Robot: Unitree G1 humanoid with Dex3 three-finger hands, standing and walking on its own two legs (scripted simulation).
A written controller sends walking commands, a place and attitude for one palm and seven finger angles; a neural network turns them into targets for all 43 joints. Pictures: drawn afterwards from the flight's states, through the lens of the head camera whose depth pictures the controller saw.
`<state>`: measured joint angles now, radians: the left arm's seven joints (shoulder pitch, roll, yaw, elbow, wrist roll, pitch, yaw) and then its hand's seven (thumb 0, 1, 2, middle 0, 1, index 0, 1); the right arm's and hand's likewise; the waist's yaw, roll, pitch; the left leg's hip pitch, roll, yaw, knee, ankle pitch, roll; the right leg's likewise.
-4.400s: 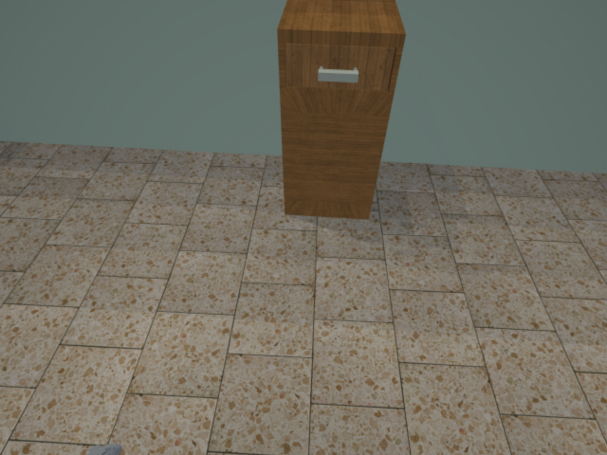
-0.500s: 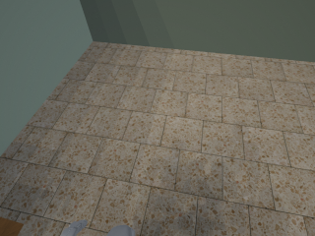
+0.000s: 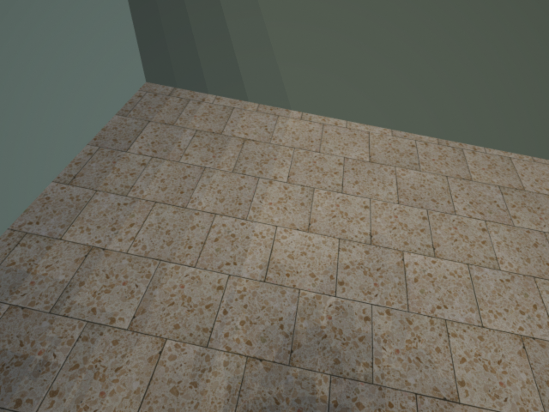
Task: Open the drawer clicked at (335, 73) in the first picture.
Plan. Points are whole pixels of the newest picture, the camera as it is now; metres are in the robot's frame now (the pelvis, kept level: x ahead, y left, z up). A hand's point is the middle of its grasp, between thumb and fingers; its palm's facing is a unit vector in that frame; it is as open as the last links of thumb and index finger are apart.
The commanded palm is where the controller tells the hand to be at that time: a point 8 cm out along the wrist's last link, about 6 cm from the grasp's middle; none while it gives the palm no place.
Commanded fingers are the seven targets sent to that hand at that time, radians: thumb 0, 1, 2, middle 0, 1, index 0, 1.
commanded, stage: turn to face it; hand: left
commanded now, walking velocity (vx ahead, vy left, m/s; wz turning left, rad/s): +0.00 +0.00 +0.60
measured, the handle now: out of the picture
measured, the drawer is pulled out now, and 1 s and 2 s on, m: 0.00 0.00 0.00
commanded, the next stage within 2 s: none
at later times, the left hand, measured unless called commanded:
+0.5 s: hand out of the picture +0.04 +0.16 -0.15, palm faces +0.30 -0.91 -0.28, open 7.4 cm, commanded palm none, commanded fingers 0.00 0.90 0.90 -0.20 -0.30 -0.20 -0.30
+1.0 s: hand out of the picture -0.10 +0.21 -0.17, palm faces +0.61 -0.75 -0.27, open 7.4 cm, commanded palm none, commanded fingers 0.00 0.90 0.90 -0.20 -0.30 -0.20 -0.30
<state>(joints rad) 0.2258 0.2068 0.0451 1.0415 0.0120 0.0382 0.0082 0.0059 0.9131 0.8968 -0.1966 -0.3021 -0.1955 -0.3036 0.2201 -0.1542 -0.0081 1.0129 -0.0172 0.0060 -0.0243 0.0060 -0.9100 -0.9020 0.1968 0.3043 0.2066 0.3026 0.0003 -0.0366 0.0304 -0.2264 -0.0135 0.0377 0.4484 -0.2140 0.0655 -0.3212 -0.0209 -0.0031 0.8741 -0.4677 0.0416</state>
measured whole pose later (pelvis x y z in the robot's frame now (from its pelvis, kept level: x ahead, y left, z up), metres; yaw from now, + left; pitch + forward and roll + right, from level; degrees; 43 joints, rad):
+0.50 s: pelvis +0.00 -0.06 +0.00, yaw +18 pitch +0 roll +2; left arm 0.17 0.18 0.04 0.89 0.02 0.02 0.02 0.00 0.91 0.90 -0.20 -0.30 -0.20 -0.30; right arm 0.24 -0.27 -0.11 0.96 -0.02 0.08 0.02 0.01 -0.91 -0.90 0.19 0.30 0.20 0.30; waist -0.05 0.03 0.06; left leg -0.53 0.01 0.00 1.14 -0.39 -0.06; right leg -0.19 -0.06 -0.11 0.50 -0.30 -0.02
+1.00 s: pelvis -0.01 -0.02 -0.01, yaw +35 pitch +1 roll -1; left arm 0.21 0.29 0.08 0.91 0.01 0.06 0.00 0.01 0.91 0.90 -0.20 -0.30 -0.19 -0.30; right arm 0.13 -0.22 -0.04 0.89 -0.01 0.03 0.01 0.01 -0.90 -0.90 0.20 0.30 0.21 0.30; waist 0.02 -0.04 0.09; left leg -0.24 -0.02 0.01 0.50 -0.27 0.04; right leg -0.48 -0.10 -0.02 1.08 -0.41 0.11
